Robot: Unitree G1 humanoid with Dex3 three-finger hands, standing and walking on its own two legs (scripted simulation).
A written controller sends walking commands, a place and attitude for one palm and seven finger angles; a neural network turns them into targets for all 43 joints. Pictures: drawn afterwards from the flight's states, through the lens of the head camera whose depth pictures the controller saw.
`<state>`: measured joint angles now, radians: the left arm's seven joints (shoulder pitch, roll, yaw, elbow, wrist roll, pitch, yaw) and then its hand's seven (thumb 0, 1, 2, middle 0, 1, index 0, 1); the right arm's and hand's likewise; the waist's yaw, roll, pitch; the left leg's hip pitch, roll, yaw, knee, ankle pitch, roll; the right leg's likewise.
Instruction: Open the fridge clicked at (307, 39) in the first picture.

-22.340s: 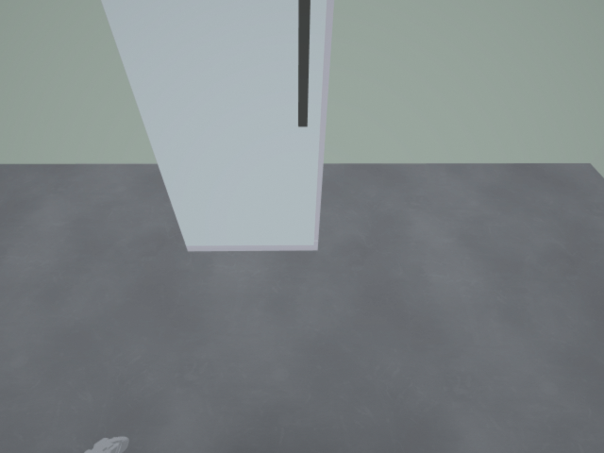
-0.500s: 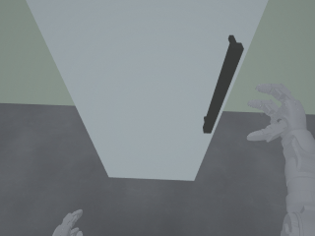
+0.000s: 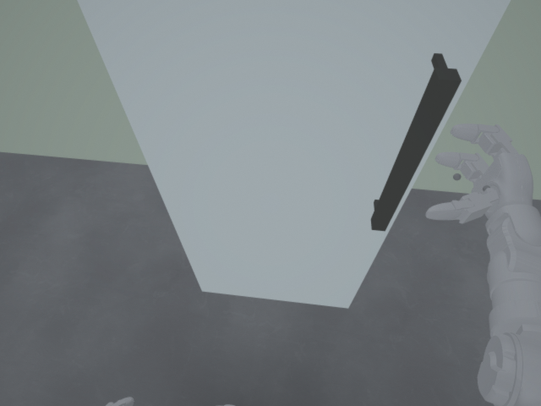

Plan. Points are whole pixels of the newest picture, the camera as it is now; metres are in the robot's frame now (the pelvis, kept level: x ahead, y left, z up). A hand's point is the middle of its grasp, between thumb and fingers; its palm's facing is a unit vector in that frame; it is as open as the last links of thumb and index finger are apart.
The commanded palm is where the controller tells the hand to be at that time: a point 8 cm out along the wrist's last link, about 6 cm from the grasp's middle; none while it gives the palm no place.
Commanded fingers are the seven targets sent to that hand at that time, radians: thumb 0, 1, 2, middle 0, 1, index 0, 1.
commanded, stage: move the hooked fingers beside the handle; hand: right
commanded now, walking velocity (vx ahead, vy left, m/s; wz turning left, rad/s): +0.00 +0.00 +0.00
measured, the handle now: (402, 158) +0.50 -0.14 +0.10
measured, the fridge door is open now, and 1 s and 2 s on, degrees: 0 0 0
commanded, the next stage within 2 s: feel for the door with the fingertips in 0.62 s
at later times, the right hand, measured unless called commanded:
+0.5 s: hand (463, 184) +0.43 -0.21 +0.12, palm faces -0.01 +1.00 +0.02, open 14.0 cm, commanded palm +0.41 -0.26 +0.12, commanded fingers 0.00 0.50 -0.30 0.30 1.20 0.30 1.20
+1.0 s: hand (442, 180) +0.44 -0.18 +0.12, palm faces -0.03 +1.00 +0.01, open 14.0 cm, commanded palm +0.41 -0.23 +0.12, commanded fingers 0.00 0.50 -0.30 0.30 1.20 0.30 1.20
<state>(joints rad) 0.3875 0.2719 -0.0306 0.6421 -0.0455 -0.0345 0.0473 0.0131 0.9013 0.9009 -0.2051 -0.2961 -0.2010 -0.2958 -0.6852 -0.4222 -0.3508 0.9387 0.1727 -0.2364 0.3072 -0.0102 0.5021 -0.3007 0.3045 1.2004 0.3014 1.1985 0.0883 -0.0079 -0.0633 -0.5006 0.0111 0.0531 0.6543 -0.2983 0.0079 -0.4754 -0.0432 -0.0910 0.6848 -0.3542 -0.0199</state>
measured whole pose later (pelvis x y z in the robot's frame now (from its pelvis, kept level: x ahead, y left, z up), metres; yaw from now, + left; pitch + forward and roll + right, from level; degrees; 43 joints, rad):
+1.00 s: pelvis +0.00 -0.01 +0.00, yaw +0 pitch +9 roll +1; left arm 0.38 0.26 -0.02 0.63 -0.04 -0.02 0.03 0.01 0.90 0.90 -0.20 -0.30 -0.20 -0.30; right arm -0.66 -0.35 -0.27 0.86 0.18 -0.21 0.25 -0.01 0.50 -0.30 0.30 1.20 0.30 1.20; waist 0.08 -0.01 -0.08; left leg -0.51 0.01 0.06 0.67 -0.31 0.00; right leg -0.50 -0.04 -0.08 0.72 -0.37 -0.03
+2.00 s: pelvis -0.01 +0.00 -0.01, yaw +0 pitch +10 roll +1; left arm 0.40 0.26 -0.03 0.65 -0.04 -0.03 0.03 0.01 0.90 0.90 -0.20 -0.30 -0.20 -0.30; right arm -0.79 -0.38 -0.29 1.04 0.14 -0.29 0.22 -0.01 0.50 -0.30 0.33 1.22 0.32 1.22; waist 0.10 -0.01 -0.07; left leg -0.57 0.01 0.06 0.70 -0.30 0.01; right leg -0.55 -0.05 -0.08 0.74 -0.36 -0.02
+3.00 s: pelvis -0.01 +0.01 +0.00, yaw -1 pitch +7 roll +0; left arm 0.35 0.25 -0.02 0.65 -0.03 -0.04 0.02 0.01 0.90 0.90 -0.20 -0.30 -0.20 -0.30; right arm -0.72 -0.23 -0.19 0.91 0.13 -0.25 0.08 -0.01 0.50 -0.30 0.30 1.20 0.29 1.19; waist 0.07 -0.02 -0.06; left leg -0.51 0.01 0.06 0.68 -0.31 0.02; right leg -0.48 -0.04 -0.07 0.70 -0.35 -0.01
